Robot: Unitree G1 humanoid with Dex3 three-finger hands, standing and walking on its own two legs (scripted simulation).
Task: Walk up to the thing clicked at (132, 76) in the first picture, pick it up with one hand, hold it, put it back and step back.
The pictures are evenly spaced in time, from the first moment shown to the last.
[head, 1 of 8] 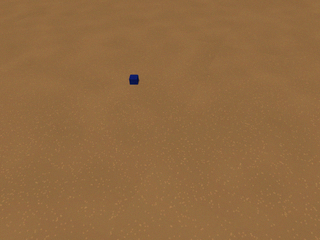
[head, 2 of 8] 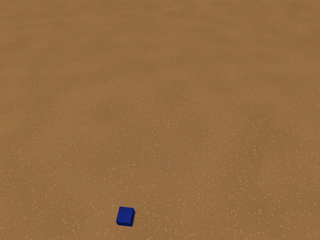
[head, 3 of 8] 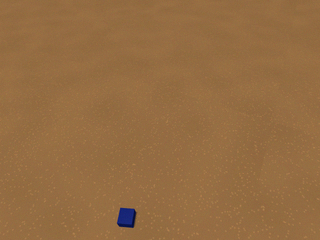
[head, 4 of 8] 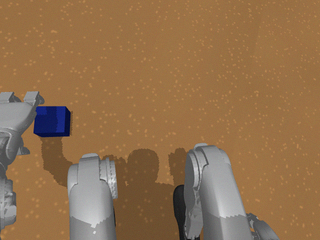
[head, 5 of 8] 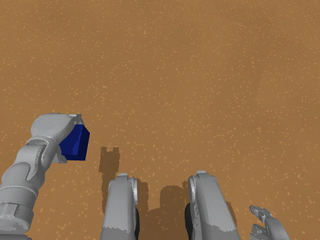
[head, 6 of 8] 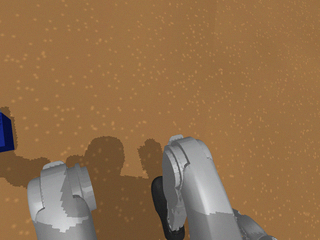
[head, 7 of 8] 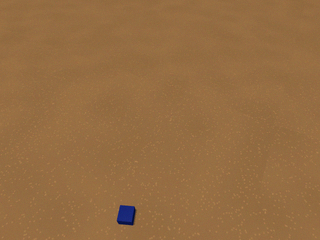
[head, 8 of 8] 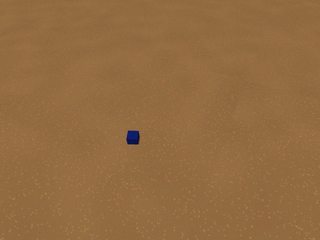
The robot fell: no
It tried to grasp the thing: yes
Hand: left
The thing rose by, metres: 0.68
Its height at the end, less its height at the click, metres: +0.00
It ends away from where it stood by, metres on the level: 0.01
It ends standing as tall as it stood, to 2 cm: yes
